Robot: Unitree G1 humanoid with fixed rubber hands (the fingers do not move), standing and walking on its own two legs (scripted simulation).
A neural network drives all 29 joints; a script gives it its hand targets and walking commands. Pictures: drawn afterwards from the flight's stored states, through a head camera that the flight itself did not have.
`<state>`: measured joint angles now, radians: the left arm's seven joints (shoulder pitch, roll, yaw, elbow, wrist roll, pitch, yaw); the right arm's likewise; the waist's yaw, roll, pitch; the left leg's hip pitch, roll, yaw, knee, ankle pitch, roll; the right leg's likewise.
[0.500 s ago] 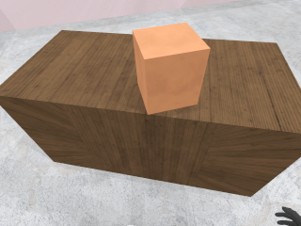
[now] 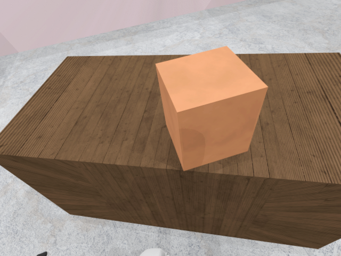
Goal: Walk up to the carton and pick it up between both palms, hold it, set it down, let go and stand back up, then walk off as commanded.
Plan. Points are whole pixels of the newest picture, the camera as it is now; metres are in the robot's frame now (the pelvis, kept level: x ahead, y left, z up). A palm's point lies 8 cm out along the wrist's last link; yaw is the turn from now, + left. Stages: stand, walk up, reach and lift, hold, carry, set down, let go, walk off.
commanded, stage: walk up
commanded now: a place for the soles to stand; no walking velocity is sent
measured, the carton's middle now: (204, 110) +0.50 -0.06 +0.04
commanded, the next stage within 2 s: none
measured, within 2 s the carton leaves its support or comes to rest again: neither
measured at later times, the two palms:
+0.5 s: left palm (43, 251) +0.17 +0.37 -0.11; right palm out of the picture +0.16 -0.29 -0.09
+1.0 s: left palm (55, 223) +0.23 +0.35 -0.08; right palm out of the picture +0.14 -0.28 -0.08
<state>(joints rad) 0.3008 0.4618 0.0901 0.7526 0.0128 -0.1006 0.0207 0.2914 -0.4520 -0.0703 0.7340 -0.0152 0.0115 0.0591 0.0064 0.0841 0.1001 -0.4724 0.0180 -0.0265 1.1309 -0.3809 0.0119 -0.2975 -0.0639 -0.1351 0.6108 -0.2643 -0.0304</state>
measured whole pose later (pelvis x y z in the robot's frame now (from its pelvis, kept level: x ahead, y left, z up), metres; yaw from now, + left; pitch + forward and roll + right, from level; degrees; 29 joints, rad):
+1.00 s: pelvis +0.06 +0.05 +0.01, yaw -7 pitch -2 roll +0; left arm 0.03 0.40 0.03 1.04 0.01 -0.01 -0.02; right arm 0.06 -0.42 -0.02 1.01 -0.01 -0.03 0.01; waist -0.01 0.01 0.04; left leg -0.20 0.06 0.08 0.45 -0.21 -0.02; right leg -0.19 -0.02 0.01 0.46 -0.24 0.01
